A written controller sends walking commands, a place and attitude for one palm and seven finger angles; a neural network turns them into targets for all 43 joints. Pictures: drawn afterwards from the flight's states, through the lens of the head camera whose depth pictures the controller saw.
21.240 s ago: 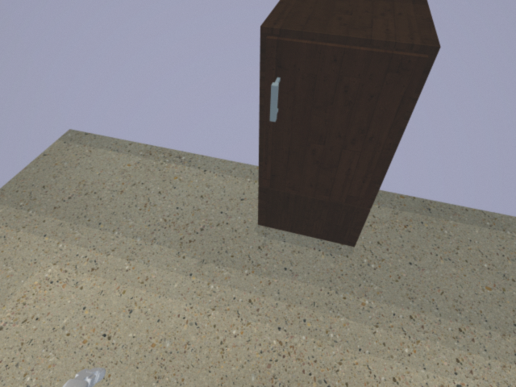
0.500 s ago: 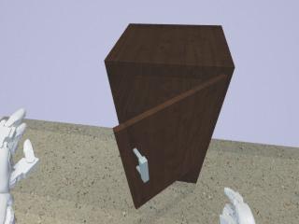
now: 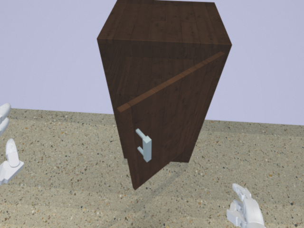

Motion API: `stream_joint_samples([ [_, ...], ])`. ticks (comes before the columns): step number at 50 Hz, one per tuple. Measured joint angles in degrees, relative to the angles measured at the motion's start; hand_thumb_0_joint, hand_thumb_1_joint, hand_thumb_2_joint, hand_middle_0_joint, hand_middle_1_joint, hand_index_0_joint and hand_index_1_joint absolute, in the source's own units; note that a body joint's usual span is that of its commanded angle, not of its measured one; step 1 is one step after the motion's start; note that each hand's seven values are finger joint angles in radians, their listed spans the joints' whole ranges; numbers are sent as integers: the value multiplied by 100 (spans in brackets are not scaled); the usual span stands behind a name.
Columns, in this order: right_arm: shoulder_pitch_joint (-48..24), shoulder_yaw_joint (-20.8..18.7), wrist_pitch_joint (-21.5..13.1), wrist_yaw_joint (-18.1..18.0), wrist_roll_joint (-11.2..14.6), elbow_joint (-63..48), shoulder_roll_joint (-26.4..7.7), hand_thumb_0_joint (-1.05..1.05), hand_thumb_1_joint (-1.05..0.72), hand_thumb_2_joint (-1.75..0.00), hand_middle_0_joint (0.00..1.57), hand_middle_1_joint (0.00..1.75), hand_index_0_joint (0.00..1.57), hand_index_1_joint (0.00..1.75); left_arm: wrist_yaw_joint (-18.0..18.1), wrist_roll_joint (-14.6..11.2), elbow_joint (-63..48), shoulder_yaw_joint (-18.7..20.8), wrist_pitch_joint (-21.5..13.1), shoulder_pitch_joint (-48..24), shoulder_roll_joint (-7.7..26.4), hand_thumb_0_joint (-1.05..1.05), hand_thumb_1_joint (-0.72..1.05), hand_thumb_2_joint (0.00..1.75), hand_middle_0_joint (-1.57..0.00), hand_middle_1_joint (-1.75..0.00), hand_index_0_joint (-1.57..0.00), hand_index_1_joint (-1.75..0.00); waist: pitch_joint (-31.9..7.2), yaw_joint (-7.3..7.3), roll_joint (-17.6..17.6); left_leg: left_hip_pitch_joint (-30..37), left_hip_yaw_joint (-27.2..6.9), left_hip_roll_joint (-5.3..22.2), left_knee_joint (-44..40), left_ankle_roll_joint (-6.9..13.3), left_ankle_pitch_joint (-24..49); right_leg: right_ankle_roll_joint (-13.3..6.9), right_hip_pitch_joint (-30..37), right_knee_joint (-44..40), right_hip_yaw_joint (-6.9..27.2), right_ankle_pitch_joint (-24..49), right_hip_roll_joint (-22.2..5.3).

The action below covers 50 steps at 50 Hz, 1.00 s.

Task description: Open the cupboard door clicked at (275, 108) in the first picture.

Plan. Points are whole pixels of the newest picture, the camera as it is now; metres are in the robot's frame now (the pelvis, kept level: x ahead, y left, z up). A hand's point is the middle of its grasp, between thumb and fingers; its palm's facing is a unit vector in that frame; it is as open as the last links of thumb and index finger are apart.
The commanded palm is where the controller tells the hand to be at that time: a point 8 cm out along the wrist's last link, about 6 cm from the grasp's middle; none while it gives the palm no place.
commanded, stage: step back with the hand held close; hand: left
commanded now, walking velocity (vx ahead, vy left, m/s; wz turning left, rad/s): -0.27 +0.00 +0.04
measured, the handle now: (143, 145) +0.36 +0.05 -0.04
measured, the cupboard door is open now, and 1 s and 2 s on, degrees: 43 43 43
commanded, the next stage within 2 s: stop stepping back and stand still in 0.58 s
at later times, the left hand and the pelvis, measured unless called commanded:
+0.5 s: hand out of the picture +0.07 +0.30 +0.15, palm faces +0.54 -0.73 -0.42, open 7.4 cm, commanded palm +0.00 +0.33 +0.18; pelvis -0.10 +0.02 -0.02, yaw +7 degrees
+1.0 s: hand out of the picture -0.02 +0.25 +0.18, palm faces +0.36 -0.78 -0.51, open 7.4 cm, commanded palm -0.05 +0.28 +0.18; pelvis -0.21 -0.01 -0.02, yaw -4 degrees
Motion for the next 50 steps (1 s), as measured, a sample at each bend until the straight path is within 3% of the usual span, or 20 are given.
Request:
stream_joint_samples([
  [5,89,65,-126,5,-29,-77,28,1,-91,-90,20,30,20,29,25,138,-80,15,-145,12,-65,1,88,90,-21,-30,-22,-30,59,26,-10,-275,-46,-44,259,95,51,63,-240,250,-20,27,-28],
  [14,316,71,-401,32,-87,46,124,1,-91,-90,20,30,21,30,45,314,-244,251,-379,-314,-54,2,88,90,-21,-30,-22,-30,220,-29,-53,-812,-117,-96,808,181,-82,49,-536,1009,291,-304,203],
  [17,237,46,-438,83,-93,142,121,1,-91,-90,20,30,21,30,65,259,-347,354,-476,-174,-142,1,88,90,-21,-30,-22,-30,223,77,-7,-989,-61,-47,1034,114,-498,32,-645,1043,266,-259,194],
  [20,130,-8,-450,158,-113,291,111,1,-91,-90,20,30,21,30,131,197,-415,267,-508,-72,-244,1,88,90,-21,-30,-22,-30,172,195,-64,-1161,-121,-122,1540,-139,-1108,37,-759,975,363,-106,167],
  [23,103,-1,-409,167,-115,373,112,1,-91,-90,20,30,21,30,164,190,-423,95,-464,-153,-277,1,88,90,-21,-30,-21,-30,14,203,-219,-785,-191,-146,1259,-172,-1135,126,-920,922,457,35,112],
  [24,76,4,-423,130,-118,355,105,1,-91,-90,20,30,21,30,162,190,-412,53,-448,-285,-256,1,88,90,-21,-30,-21,-30,35,161,-256,-796,-189,-161,1054,-113,-675,127,-1026,1030,449,-123,93],
  [27,-91,-36,-590,53,-200,356,148,1,-91,-90,20,30,21,30,173,266,-326,70,-448,-710,-179,1,88,90,-21,-30,-22,-30,283,92,-151,-912,-230,-50,913,151,160,83,-1466,2685,499,-1118,358],
  [29,-137,-54,-666,126,-207,386,274,1,-91,-90,20,30,21,30,159,244,-344,213,-473,-729,-70,2,88,90,-21,-30,-22,-30,292,64,-93,-932,-253,90,725,186,265,70,-1534,3692,479,-1409,535],
  [32,-90,-14,-731,258,-186,399,464,1,-91,-90,20,30,21,30,199,130,-599,423,-429,-471,84,2,88,90,-21,-30,-22,-30,104,97,-134,-991,-156,314,333,145,535,84,-1260,4262,345,-1642,524],
  [37,-22,103,-827,314,-189,478,592,1,-90,-90,20,30,21,30,217,3,-869,295,-373,-367,42,2,89,90,-21,-30,-21,-30,-229,89,-195,-1089,-19,517,-520,41,1112,-1,-234,3193,62,-2104,316],
  [40,10,174,-863,303,-193,402,619,1,-90,-90,20,30,21,30,163,-61,-839,245,-359,-325,141,1,89,90,-21,-30,-21,-30,-325,-27,-259,-1163,4,466,-1006,-108,1228,-157,514,1671,-187,-2322,318],
  [42,2,219,-864,305,-192,271,606,1,-90,-90,20,30,21,30,129,-110,-894,358,-333,-158,326,1,89,90,-21,-30,-21,-30,-325,-65,-406,-1332,126,344,-1021,-244,1152,-331,992,410,-312,-1954,257],
  [43,-39,259,-846,311,-196,186,592,1,-90,-90,20,30,21,30,125,-132,-989,511,-346,6,474,1,89,90,-21,-30,-21,-30,-314,-5,-605,-1542,264,227,-734,-305,933,-442,1112,-96,-205,-1603,103],
  [45,-126,252,-741,299,-210,308,383,1,-90,-90,20,30,21,30,51,-124,-1032,453,-397,203,424,1,89,90,-21,-30,-21,-30,-154,25,-315,-1850,53,303,287,-324,212,-336,1080,50,-148,-1505,239],
  [47,114,229,-643,296,-174,532,283,1,-90,-90,20,30,21,30,-10,-116,-1000,387,-436,470,488,1,88,90,-21,-30,-22,-30,-312,68,-230,-1764,-44,224,1116,-330,-130,-243,1173,157,-49,-1602,269],
  [50,614,197,-583,217,-50,715,204,1,-91,-90,20,30,21,30,2,-99,-776,446,-445,570,461,1,88,90,-22,-30,-22,-30,-672,123,-373,-1043,53,42,1131,-221,39,-176,1316,297,121,-1743,147],
])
